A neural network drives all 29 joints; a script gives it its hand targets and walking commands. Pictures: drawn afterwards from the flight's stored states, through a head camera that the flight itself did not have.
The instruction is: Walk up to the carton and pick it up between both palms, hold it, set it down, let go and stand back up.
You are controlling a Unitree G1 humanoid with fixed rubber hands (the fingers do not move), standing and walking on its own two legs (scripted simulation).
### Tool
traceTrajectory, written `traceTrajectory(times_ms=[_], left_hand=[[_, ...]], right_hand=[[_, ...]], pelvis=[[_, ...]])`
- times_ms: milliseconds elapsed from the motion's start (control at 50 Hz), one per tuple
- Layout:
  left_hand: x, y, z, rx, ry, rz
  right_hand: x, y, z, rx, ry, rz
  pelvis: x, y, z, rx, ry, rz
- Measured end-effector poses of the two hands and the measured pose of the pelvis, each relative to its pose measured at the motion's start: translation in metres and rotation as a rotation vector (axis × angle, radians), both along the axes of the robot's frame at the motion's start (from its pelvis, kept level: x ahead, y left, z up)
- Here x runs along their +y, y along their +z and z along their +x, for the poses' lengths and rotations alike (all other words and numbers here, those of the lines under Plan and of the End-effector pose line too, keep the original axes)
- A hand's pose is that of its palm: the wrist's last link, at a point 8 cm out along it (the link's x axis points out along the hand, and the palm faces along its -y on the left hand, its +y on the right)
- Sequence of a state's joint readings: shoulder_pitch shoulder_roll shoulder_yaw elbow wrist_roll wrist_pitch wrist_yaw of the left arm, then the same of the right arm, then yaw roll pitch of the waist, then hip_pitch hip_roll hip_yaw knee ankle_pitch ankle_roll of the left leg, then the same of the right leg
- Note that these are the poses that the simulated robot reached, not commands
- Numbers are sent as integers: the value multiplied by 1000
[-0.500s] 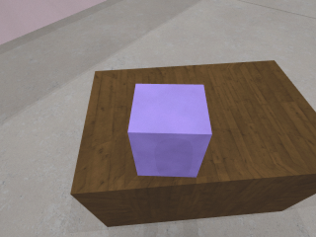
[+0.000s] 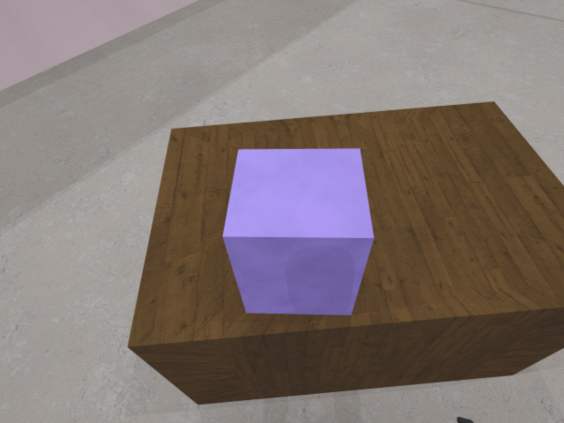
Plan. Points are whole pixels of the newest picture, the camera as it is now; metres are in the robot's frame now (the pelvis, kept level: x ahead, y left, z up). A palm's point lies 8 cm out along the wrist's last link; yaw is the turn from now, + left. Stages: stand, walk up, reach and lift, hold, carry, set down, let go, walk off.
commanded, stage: walk up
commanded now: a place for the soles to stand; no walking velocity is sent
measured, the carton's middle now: (298, 237) +0.43 -0.01 -0.05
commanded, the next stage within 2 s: reach and lift in 0.28 s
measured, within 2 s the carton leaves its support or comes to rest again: neither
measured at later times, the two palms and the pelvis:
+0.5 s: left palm out of the picture +0.14 +0.26 -0.12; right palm out of the picture +0.13 -0.26 -0.13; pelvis -0.03 -0.01 -0.02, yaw -3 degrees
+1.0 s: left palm out of the picture +0.11 +0.23 -0.09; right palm out of the picture +0.09 -0.21 -0.09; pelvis -0.06 -0.05 -0.01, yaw -3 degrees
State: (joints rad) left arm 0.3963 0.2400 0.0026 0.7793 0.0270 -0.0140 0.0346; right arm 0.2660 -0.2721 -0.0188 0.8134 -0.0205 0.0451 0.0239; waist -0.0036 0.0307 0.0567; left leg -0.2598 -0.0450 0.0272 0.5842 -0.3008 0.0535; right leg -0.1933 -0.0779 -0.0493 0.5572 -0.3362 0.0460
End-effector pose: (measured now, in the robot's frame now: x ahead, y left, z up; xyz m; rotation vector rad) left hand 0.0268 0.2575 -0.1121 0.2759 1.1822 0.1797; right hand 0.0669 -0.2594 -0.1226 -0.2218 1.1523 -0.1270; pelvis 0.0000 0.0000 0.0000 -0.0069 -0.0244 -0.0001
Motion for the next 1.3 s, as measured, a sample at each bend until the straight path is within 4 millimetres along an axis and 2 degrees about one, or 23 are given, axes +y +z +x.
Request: traceTrajectory(times_ms=[120, 260, 360, 400, 460, 520, 580, 620, 660, 760, 840, 900, 980, 1060, 1200, 1300], left_hand=[[10, -4, -2, 30, 7, -6], [2, -2, 11, 5, -16, -10], [5, -6, 19, 35, -11, -5], [11, -14, 36, 97, -2, 18], [11, -17, 81, 69, -4, 27], [-6, -3, 131, -81, -35, 1], [-33, 22, 159, -229, -78, -46], [-50, 35, 160, -271, -96, -76], [-62, 39, 151, -260, -100, -98], [-68, 19, 109, -153, -60, -109], [-56, 7, 83, -128, -2, -92], [-45, 9, 77, -172, 28, -77], [-33, 21, 83, -264, 27, -69], [-25, 35, 102, -339, -3, -75], [-24, 52, 148, -453, -73, -95], [-36, 51, 166, -502, -98, -133]], right_hand=[[4, 3, -5, 2, -14, -2], [2, 3, -10, 20, -44, -1], [2, -4, -4, 7, -19, -4], [0, -13, 11, -15, -3, 5], [0, -17, 43, -87, 34, 24], [-1, -6, 70, -206, 56, 39], [-4, 15, 78, -307, 51, 53], [-9, 28, 71, -338, 28, 50], [-16, 37, 60, -345, -1, 34], [-26, 39, 29, -323, -32, -13], [-11, 34, 16, -306, -25, 10], [13, 31, 16, -319, -12, 55], [42, 33, 23, -374, -2, 106], [55, 36, 38, -443, -5, 106], [45, 47, 71, -533, -28, 61], [36, 53, 82, -548, -36, 56]], pelvis=[[4, 0, 2, -2, -11, 11], [1, 1, 4, 9, -21, 1], [2, -3, 1, 32, -25, -2], [1, -11, -9, 51, -34, -4], [-5, -22, -24, 56, -44, -4], [-11, -25, -33, 46, -52, -7], [-18, -18, -34, 18, -62, -14], [-24, -10, -31, -4, -65, -16], [-29, -4, -27, -24, -64, -11], [-43, -1, -33, -67, -54, 13], [-51, -4, -47, -68, -49, 27], [-53, -5, -56, -60, -46, 31], [-49, -6, -61, -52, -44, 26], [-38, -7, -59, -41, -47, 19], [-18, -6, -46, -39, -67, 0], [-12, -2, -32, -34, -78, -6]])
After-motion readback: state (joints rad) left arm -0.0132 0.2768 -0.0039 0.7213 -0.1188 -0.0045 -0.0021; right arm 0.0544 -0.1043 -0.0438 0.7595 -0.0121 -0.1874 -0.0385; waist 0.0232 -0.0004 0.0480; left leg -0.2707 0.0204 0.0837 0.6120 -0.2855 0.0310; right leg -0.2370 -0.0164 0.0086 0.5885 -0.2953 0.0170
